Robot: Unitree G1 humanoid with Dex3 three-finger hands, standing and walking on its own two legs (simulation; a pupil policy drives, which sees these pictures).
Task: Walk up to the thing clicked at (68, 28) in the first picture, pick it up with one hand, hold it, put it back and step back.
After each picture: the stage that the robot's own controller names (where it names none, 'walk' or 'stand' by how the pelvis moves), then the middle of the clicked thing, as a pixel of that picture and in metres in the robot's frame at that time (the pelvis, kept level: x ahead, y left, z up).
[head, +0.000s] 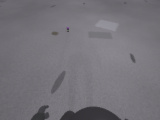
stand; (67, 29) +2.22 +0.68 -0.72
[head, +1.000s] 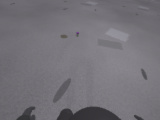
walk; (77, 34) +2.14 +0.33 -0.70
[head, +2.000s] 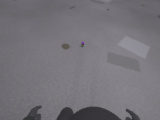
walk; (82, 44) +1.51 +0.13 -0.71
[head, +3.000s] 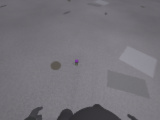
walk; (76, 62) +0.97 +0.17 -0.71
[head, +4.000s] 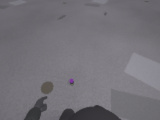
walk; (71, 82) +0.55 +0.22 -0.69
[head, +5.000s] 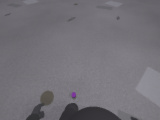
stand; (73, 95) +0.35 +0.18 -0.69
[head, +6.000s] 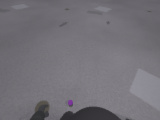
stand; (70, 103) +0.29 +0.17 -0.72
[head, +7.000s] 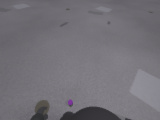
stand; (70, 103) +0.29 +0.17 -0.73
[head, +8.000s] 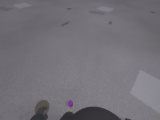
stand; (70, 103) +0.28 +0.17 -0.73
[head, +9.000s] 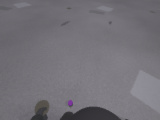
stand; (70, 103) +0.28 +0.17 -0.73
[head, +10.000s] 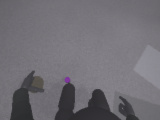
go down; (67, 80) +0.33 +0.18 -0.54
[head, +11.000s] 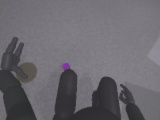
go down; (66, 67) +0.38 +0.22 -0.32
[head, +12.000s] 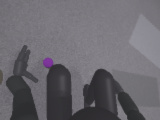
close in; (48, 63) +0.34 +0.25 -0.23
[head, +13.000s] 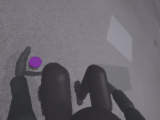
close; (34, 63) +0.34 +0.25 -0.21
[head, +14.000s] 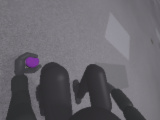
close; (31, 63) +0.34 +0.26 -0.22
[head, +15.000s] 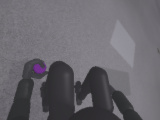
lift; (38, 68) +0.28 +0.25 -0.21
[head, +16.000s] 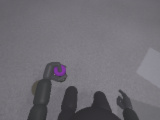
lift; (60, 74) +0.30 +0.19 +0.00
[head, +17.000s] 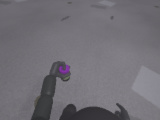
hold; (65, 73) +0.33 +0.17 +0.02
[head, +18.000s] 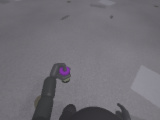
hold; (65, 74) +0.32 +0.17 +0.00
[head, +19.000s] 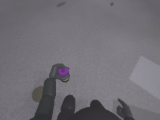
crouch; (64, 74) +0.32 +0.17 -0.05
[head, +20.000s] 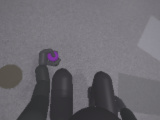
lower; (54, 59) +0.39 +0.23 -0.12
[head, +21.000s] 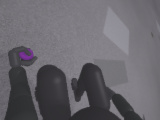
lower; (27, 58) +0.38 +0.27 -0.22
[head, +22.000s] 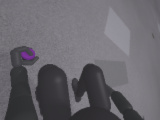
lower; (28, 57) +0.38 +0.27 -0.22
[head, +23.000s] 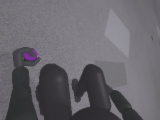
lower; (30, 58) +0.37 +0.27 -0.23
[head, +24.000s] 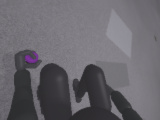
lower; (31, 60) +0.35 +0.26 -0.22
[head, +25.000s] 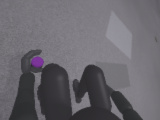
open; (36, 65) +0.33 +0.24 -0.23
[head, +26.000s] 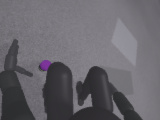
stand; (44, 66) +0.32 +0.22 -0.23
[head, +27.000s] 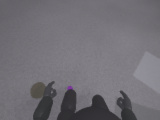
stand; (70, 89) +0.30 +0.16 -0.57
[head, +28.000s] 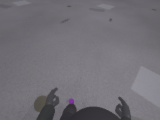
stand; (71, 102) +0.30 +0.15 -0.66
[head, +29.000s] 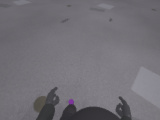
stand; (71, 102) +0.29 +0.15 -0.66
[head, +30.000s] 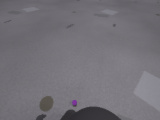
stand; (74, 103) +0.31 +0.14 -0.72
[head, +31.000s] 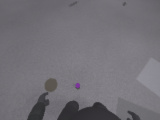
walk; (77, 86) +0.38 +0.11 -0.69
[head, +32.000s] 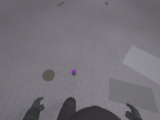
walk; (73, 72) +0.61 +0.17 -0.70
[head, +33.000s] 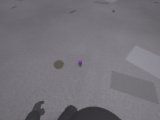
stand; (80, 63) +0.92 +0.17 -0.70
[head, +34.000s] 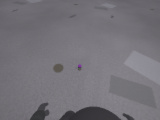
stand; (79, 67) +0.90 +0.14 -0.72
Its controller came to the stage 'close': yes
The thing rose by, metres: 0.70
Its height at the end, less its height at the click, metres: +0.00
